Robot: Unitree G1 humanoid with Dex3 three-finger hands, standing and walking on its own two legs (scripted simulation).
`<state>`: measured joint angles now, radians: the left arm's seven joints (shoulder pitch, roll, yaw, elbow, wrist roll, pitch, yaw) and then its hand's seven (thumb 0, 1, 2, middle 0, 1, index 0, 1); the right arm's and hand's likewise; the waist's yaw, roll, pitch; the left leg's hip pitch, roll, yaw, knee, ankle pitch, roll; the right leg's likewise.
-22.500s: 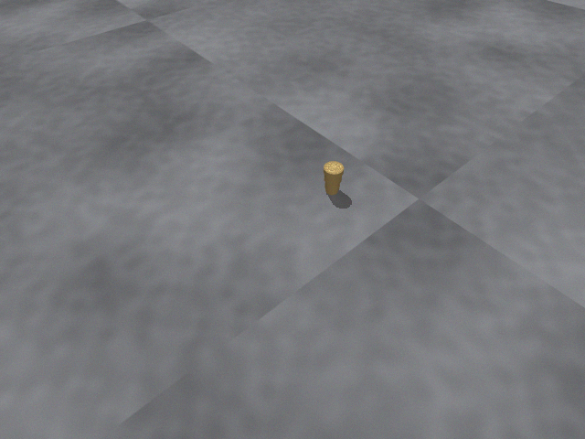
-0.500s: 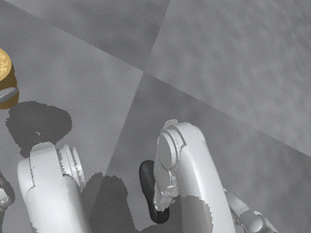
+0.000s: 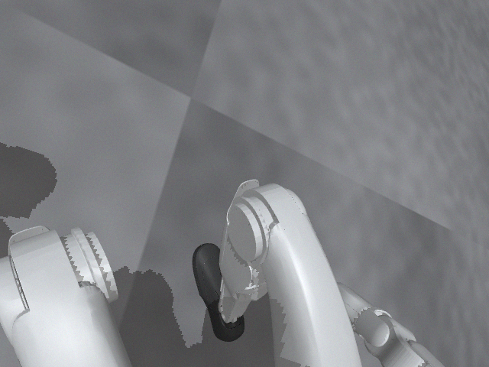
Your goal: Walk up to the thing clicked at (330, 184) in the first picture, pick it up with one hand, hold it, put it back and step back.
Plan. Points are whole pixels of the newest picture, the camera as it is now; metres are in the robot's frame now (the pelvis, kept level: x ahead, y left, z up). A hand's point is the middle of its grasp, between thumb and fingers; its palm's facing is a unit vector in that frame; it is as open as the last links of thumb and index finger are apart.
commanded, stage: lower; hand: left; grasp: from the side
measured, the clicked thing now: out of the picture +0.46 +0.31 -0.19
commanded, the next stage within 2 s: loosen in 0.38 s
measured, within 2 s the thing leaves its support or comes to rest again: neither
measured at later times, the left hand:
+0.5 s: hand out of the picture +0.47 +0.32 -0.16, palm faces +0.44 -0.90 -0.04, open 12.1 cm
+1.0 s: hand out of the picture +0.47 +0.32 -0.16, palm faces +0.45 -0.89 -0.02, open 15.1 cm
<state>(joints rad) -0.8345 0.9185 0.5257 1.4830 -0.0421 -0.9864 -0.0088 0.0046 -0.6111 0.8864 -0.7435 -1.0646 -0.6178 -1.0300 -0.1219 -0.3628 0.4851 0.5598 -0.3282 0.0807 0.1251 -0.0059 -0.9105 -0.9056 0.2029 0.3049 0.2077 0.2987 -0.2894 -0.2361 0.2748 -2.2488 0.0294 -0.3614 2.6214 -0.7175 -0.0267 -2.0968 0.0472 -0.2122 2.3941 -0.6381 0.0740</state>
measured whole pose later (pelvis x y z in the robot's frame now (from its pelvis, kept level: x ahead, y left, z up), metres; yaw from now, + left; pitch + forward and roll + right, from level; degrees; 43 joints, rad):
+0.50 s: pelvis +0.00 +0.00 +0.00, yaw -1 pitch +15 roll -18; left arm -0.82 0.98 0.52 1.55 -0.03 -1.04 0.03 0.00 -0.61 0.89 -0.74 -1.07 -0.62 -1.03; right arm -0.17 -0.37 0.55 0.54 -0.36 0.09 0.12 -0.01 -0.90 -0.90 0.20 0.31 0.21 0.30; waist -0.30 -0.27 0.30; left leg -2.23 0.03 -0.40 2.63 -0.72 -0.02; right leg -2.07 0.06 -0.24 2.37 -0.62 0.08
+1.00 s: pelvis -0.01 +0.01 +0.00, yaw -2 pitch +15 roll -19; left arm -0.83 0.99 0.52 1.56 -0.04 -1.07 0.02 -0.01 -0.53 0.29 -0.43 -0.39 -0.43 -0.38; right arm -0.18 -0.37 0.55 0.54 -0.36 0.09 0.12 -0.01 -0.92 -0.90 0.21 0.31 0.21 0.30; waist -0.31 -0.27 0.30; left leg -2.23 0.04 -0.40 2.62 -0.72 -0.02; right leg -2.06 0.07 -0.24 2.35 -0.62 0.08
